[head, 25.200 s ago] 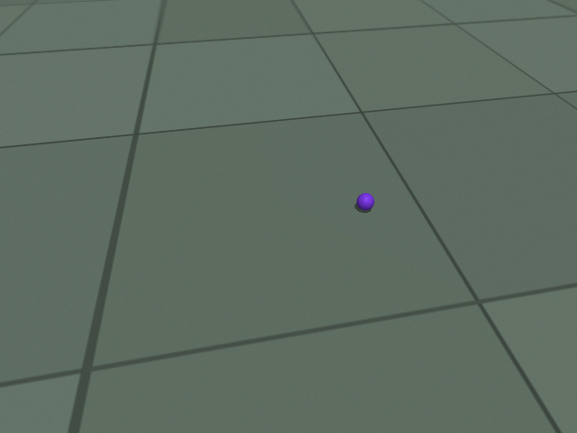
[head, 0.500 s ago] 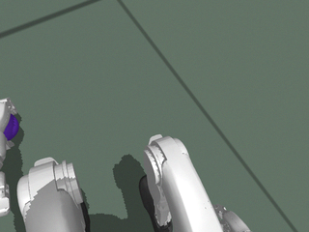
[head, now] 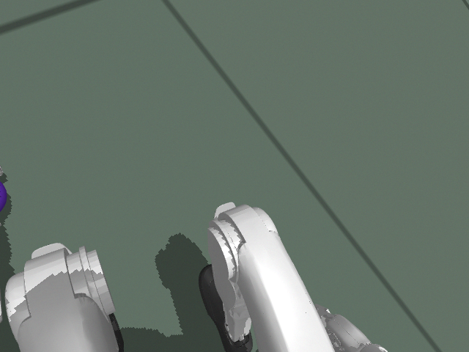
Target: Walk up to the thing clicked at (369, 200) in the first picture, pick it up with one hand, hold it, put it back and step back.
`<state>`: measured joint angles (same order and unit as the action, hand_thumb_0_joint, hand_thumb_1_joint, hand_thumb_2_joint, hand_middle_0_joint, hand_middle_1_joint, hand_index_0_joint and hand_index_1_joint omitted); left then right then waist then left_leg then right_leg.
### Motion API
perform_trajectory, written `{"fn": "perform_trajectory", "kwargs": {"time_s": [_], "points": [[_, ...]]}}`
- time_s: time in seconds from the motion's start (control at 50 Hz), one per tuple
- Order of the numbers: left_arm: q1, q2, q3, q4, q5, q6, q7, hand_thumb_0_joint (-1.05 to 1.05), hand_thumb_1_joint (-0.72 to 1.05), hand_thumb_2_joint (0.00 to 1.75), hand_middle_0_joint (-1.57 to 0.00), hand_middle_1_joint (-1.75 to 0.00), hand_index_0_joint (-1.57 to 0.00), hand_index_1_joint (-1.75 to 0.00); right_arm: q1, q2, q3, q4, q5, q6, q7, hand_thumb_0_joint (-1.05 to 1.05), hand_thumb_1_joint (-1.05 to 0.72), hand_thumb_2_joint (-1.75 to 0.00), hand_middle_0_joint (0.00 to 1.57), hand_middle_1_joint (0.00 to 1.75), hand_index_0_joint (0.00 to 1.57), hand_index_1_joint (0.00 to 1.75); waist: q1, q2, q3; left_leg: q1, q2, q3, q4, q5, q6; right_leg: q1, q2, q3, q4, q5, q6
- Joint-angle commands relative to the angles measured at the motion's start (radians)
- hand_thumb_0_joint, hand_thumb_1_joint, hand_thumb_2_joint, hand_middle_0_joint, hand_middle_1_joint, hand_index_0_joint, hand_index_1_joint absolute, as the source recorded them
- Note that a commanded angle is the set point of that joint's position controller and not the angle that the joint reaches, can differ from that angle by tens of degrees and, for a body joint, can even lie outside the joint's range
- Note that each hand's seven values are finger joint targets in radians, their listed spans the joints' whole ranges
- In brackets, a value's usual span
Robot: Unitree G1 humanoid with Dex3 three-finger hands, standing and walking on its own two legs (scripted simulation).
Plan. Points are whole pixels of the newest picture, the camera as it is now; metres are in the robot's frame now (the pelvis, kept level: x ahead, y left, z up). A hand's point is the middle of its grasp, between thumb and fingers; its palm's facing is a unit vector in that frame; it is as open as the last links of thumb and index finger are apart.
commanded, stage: rest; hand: left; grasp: from above
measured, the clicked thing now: out of the picture +0.41 +0.32 -0.24
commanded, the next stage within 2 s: open in 0.52 s
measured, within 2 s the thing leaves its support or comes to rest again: rests again in 0.54 s
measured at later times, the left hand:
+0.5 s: hand out of the picture +0.40 +0.31 -0.24, palm faces -0.43 -0.17 -0.89, open 10.2 cm
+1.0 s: hand out of the picture +0.41 +0.32 -0.24, palm faces -0.42 -0.19 -0.89, open 12.4 cm
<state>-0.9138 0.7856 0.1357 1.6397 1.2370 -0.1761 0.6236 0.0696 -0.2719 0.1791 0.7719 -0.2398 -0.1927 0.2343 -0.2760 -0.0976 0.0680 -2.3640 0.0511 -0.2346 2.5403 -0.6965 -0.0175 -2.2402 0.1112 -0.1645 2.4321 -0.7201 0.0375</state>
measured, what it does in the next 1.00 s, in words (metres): stands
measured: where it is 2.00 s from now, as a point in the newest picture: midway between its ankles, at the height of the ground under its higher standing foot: (175, 348)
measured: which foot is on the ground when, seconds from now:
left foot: down 0.00-1.00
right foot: down 0.00-1.00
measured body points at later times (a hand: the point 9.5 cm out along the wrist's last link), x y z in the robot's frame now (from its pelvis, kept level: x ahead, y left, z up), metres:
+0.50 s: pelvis +0.00 +0.00 +0.00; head +0.25 +0.12 +0.35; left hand +0.42 +0.32 -0.19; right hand +0.07 -0.25 -0.08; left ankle +0.07 +0.13 -0.26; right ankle +0.10 -0.11 -0.26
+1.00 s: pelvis -0.01 +0.00 +0.00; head +0.25 +0.13 +0.35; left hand +0.42 +0.33 -0.19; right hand +0.07 -0.24 -0.07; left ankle +0.07 +0.13 -0.26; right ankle +0.10 -0.11 -0.26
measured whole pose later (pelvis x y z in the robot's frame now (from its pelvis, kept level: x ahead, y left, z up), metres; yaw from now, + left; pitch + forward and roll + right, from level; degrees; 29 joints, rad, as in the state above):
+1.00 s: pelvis -0.01 +0.00 +0.00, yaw -2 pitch +26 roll -13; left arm -0.95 0.89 0.13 1.72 1.21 -0.19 0.65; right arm 0.06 -0.31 0.25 0.73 -0.27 -0.26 0.28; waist -0.31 -0.14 0.13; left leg -2.34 0.05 -0.28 2.56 -0.70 -0.01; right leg -2.21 0.13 -0.20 2.41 -0.70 0.05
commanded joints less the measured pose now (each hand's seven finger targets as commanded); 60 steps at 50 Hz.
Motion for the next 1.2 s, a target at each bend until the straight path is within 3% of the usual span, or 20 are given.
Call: {"fn": "perform_trajectory", "kwargs": {"time_s": [0.0, 0.02, 0.04, 0.12, 0.14, 0.18, 0.22, 0.38, 0.42, 0.46, 0.48, 0.52, 0.6, 0.7, 0.78, 0.8, 0.96, 1.0, 1.1, 1.18], "points": [[-0.266, 0.258, 0.029, -0.105, -0.016, -0.007, 0.054, 0.00, 0.39, 0.93, -0.74, -0.96, -0.77, -0.93, 0.170, -0.294, -0.075, -0.026, 0.009, -0.015, -0.006, 0.00, -0.90, -0.90, 0.20, 0.30, 0.20, 0.30, -0.010, 0.410, -0.654, 0.475, 0.012, 0.111, -0.231, 0.200, 0.037, 0.346, 0.027, -0.075, -0.247, 0.303, -0.058], [-0.271, 0.220, -0.001, -0.079, -0.016, -0.006, 0.054, 0.00, 0.39, 0.90, -0.75, -0.95, -0.78, -0.91, 0.176, -0.286, -0.069, -0.012, 0.007, -0.018, -0.003, 0.00, -0.90, -0.90, 0.20, 0.30, 0.20, 0.30, -0.020, 0.412, -0.619, 0.468, 0.009, 0.113, -0.236, 0.169, 0.034, 0.311, 0.021, -0.084, -0.243, 0.269, -0.060], [-0.264, 0.274, 0.042, -0.094, -0.014, -0.010, 0.060, 0.00, 0.42, 0.89, -0.75, -0.95, -0.79, -0.91, 0.176, -0.299, -0.075, -0.017, 0.000, -0.018, -0.003, 0.00, -0.90, -0.90, 0.20, 0.30, 0.20, 0.30, -0.019, 0.424, -0.638, 0.477, 0.013, 0.107, -0.241, 0.176, 0.033, 0.330, 0.028, -0.086, -0.248, 0.275, -0.059], [-0.277, 0.239, 0.006, -0.084, -0.004, -0.015, 0.052, 0.00, 0.41, 0.91, -0.76, -0.95, -0.79, -0.91, 0.164, -0.292, -0.067, -0.028, -0.007, -0.026, 0.001, 0.00, -0.90, -0.90, 0.20, 0.30, 0.20, 0.30, -0.038, 0.443, -0.633, 0.508, 0.016, 0.100, -0.237, 0.193, 0.028, 0.323, 0.028, -0.093, -0.233, 0.292, -0.061], [-0.283, 0.282, 0.037, -0.076, -0.008, -0.018, 0.058, 0.00, 0.40, 0.92, -0.76, -0.94, -0.79, -0.91, 0.173, -0.305, -0.069, -0.018, -0.004, -0.026, 0.000, 0.00, -0.90, -0.90, 0.20, 0.30, 0.20, 0.30, -0.038, 0.439, -0.631, 0.497, 0.017, 0.097, -0.235, 0.188, 0.029, 0.326, 0.026, -0.096, -0.237, 0.288, -0.060], [-0.288, 0.251, 0.003, -0.064, -0.006, -0.021, 0.049, 0.00, 0.42, 0.91, -0.77, -0.94, -0.80, -0.91, 0.172, -0.307, -0.063, -0.032, -0.007, -0.035, 0.007, 0.00, -0.90, -0.90, 0.20, 0.30, 0.20, 0.30, -0.053, 0.421, -0.591, 0.477, 0.015, 0.096, -0.226, 0.172, 0.032, 0.312, 0.023, -0.097, -0.233, 0.276, -0.058], [-0.271, 0.297, 0.032, -0.061, -0.007, -0.030, 0.058, 0.00, 0.42, 0.92, -0.78, -0.92, -0.81, -0.89, 0.169, -0.316, -0.061, -0.026, -0.007, -0.038, 0.007, 0.00, -0.90, -0.90, 0.20, 0.30, 0.20, 0.30, -0.040, 0.435, -0.596, 0.479, 0.016, 0.092, -0.238, 0.158, 0.028, 0.320, 0.027, -0.097, -0.239, 0.257, -0.062], [-0.279, 0.258, -0.023, -0.053, -0.002, -0.039, 0.079, 0.00, 0.44, 0.91, -0.79, -0.92, -0.81, -0.89, 0.156, -0.311, -0.036, -0.030, -0.017, -0.052, 0.020, 0.00, -0.90, -0.90, 0.20, 0.30, 0.20, 0.30, -0.051, 0.456, -0.593, 0.495, 0.020, 0.089, -0.229, 0.186, 0.024, 0.337, 0.035, -0.100, -0.230, 0.295, -0.060], [-0.280, 0.309, 0.021, -0.081, -0.013, -0.039, 0.096, 0.00, 0.44, 0.89, -0.79, -0.90, -0.81, -0.87, 0.158, -0.331, -0.036, -0.029, -0.017, -0.054, 0.021, 0.00, -0.90, -0.90, 0.20, 0.30, 0.20, 0.30, -0.039, 0.440, -0.630, 0.505, 0.022, 0.087, -0.228, 0.213, 0.026, 0.370, 0.039, -0.103, -0.245, 0.318, -0.056], [-0.283, 0.279, -0.016, -0.044, -0.009, -0.031, 0.098, 0.00, 0.44, 0.85, -0.78, -0.89, -0.82, -0.85, 0.145, -0.327, -0.027, -0.030, -0.020, -0.062, 0.029, 0.00, -0.90, -0.90, 0.20, 0.30, 0.20, 0.30, -0.055, 0.433, -0.595, 0.486, 0.026, 0.085, -0.218, 0.197, 0.027, 0.352, 0.041, -0.103, -0.234, 0.309, -0.055], [-0.275, 0.316, 0.017, -0.035, -0.009, -0.027, 0.106, 0.00, 0.45, 0.86, -0.79, -0.88, -0.82, -0.85, 0.156, -0.343, -0.030, -0.031, -0.021, -0.065, 0.028, 0.00, -0.90, -0.90, 0.20, 0.30, 0.20, 0.30, -0.058, 0.429, -0.590, 0.490, 0.024, 0.083, -0.221, 0.198, 0.027, 0.349, 0.036, -0.110, -0.237, 0.307, -0.054], [-0.291, 0.264, -0.031, -0.036, -0.020, -0.023, 0.101, 0.00, 0.43, 0.84, -0.79, -0.86, -0.81, -0.83, 0.146, -0.326, -0.024, -0.012, -0.016, -0.070, 0.030, 0.00, -0.90, -0.90, 0.20, 0.30, 0.20, 0.30, -0.054, 0.440, -0.562, 0.485, 0.024, 0.075, -0.239, 0.158, 0.022, 0.314, 0.036, -0.116, -0.234, 0.263, -0.060], [-0.271, 0.302, -0.006, -0.024, -0.022, -0.016, 0.103, 0.00, 0.44, 0.85, -0.79, -0.88, -0.82, -0.85, 0.132, -0.346, -0.021, -0.046, -0.016, -0.076, 0.032, 0.00, -0.90, -0.90, 0.20, 0.30, 0.20, 0.30, -0.051, 0.419, -0.574, 0.478, 0.024, 0.074, -0.236, 0.154, 0.028, 0.331, 0.039, -0.115, -0.246, 0.261, -0.057], [-0.277, 0.275, -0.028, -0.022, -0.034, -0.010, 0.097, 0.00, 0.04, 0.75, -0.39, -0.87, -0.42, -0.83, 0.133, -0.329, -0.011, -0.039, -0.015, -0.076, 0.036, 0.00, -0.89, -0.90, 0.20, 0.30, 0.20, 0.30, -0.052, 0.425, -0.580, 0.482, 0.026, 0.071, -0.233, 0.170, 0.028, 0.355, 0.047, -0.108, -0.247, 0.286, -0.058], [-0.278, 0.303, -0.017, -0.018, -0.033, -0.014, 0.090, 0.00, -0.27, 0.76, -0.25, -0.88, -0.28, -0.85, 0.139, -0.343, -0.015, -0.044, -0.012, -0.083, 0.038, 0.00, -0.89, -0.90, 0.20, 0.30, 0.20, 0.30, -0.061, 0.421, -0.571, 0.476, 0.029, 0.073, -0.223, 0.179, 0.029, 0.362, 0.044, -0.106, -0.247, 0.293, -0.054], [-0.258, 0.324, 0.010, -0.003, -0.032, -0.010, 0.091, 0.00, -0.30, 0.79, -0.24, -0.89, -0.26, -0.86, 0.158, -0.349, -0.017, -0.038, -0.015, -0.083, 0.037, 0.00, -0.89, -0.90, 0.20, 0.30, 0.20, 0.30, -0.063, 0.422, -0.567, 0.485, 0.027, 0.071, -0.228, 0.188, 0.027, 0.366, 0.041, -0.114, -0.244, 0.300, -0.053], [-0.257, 0.322, 0.007, -0.028, -0.032, -0.023, 0.067, 0.00, -0.42, 0.91, -0.13, -1.01, -0.15, -0.99, 0.156, -0.348, -0.018, -0.043, -0.017, -0.071, 0.033, 0.00, -0.89, -0.90, 0.20, 0.30, 0.20, 0.30, -0.062, 0.442, -0.570, 0.487, 0.027, 0.061, -0.244, 0.167, 0.024, 0.350, 0.038, -0.122, -0.247, 0.276, -0.057], [-0.260, 0.265, -0.040, -0.016, -0.028, -0.025, 0.059, 0.00, -0.46, 0.94, -0.10, -1.04, -0.12, -1.02, 0.140, -0.334, -0.017, -0.049, -0.018, -0.067, 0.033, 0.00, -0.89, -0.90, 0.20, 0.30, 0.20, 0.30, -0.067, 0.457, -0.557, 0.485, 0.026, 0.065, -0.249, 0.161, 0.022, 0.343, 0.042, -0.116, -0.243, 0.272, -0.061], [-0.253, 0.306, -0.010, -0.017, -0.021, -0.033, 0.072, 0.00, -0.49, 0.95, -0.07, -1.05, -0.09, -1.03, 0.152, -0.351, -0.015, -0.038, -0.020, -0.062, 0.030, 0.00, -0.89, -0.90, 0.20, 0.30, 0.20, 0.30, -0.059, 0.450, -0.569, 0.499, 0.028, 0.061, -0.246, 0.190, 0.020, 0.353, 0.045, -0.121, -0.240, 0.300, -0.059], [-0.273, 0.286, -0.031, -0.008, -0.014, -0.031, 0.078, 0.00, -0.48, 0.96, -0.07, -1.05, -0.09, -1.03, 0.151, -0.350, -0.012, -0.047, -0.023, -0.069, 0.033, 0.00, -0.89, -0.90, 0.20, 0.30, 0.20, 0.30, -0.078, 0.441, -0.536, 0.486, 0.026, 0.065, -0.236, 0.173, 0.023, 0.330, 0.040, -0.122, -0.242, 0.289, -0.055]]}}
